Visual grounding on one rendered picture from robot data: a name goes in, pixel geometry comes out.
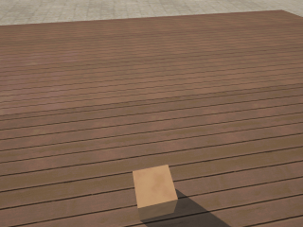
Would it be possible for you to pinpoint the carton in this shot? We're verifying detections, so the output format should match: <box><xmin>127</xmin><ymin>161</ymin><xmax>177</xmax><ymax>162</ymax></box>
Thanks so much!
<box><xmin>133</xmin><ymin>165</ymin><xmax>178</xmax><ymax>220</ymax></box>

